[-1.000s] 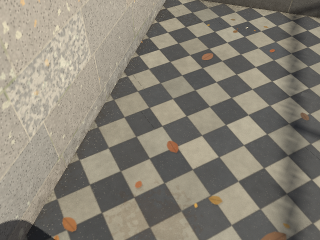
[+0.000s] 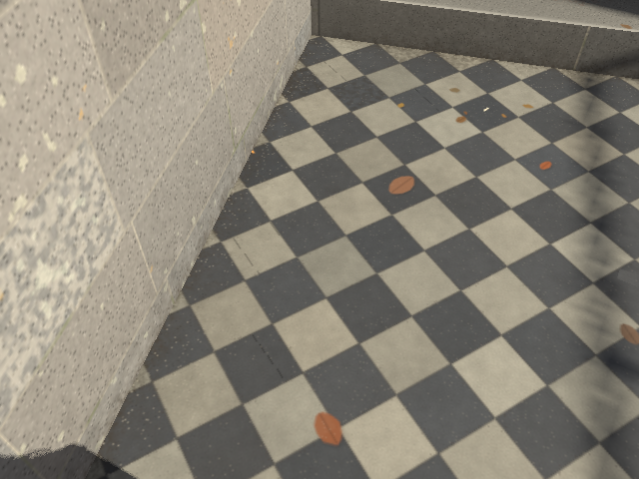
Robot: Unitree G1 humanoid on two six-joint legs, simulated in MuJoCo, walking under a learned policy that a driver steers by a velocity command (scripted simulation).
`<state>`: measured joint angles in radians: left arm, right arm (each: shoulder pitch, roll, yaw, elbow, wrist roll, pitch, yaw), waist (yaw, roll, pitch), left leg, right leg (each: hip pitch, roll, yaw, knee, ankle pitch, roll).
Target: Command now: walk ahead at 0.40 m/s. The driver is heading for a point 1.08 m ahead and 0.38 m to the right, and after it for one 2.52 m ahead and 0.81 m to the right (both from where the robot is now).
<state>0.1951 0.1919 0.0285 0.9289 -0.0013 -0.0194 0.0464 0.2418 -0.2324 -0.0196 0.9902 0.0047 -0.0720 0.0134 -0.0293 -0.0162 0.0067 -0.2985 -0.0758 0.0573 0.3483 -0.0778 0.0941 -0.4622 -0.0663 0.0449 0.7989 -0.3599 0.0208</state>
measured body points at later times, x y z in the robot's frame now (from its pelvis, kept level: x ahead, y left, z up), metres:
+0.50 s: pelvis +0.17 -0.03 +0.00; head +0.19 -0.05 +0.45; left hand +0.08 +0.21 -0.13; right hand +0.39 -0.26 -0.10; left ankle +0.32 +0.11 -0.69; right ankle +0.03 -0.14 -0.74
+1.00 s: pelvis +0.55 -0.02 -0.02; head +0.58 -0.02 +0.43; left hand +0.84 +0.13 -0.10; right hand +0.39 -0.24 -0.15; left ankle +0.38 +0.11 -0.74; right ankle +0.75 -0.17 -0.67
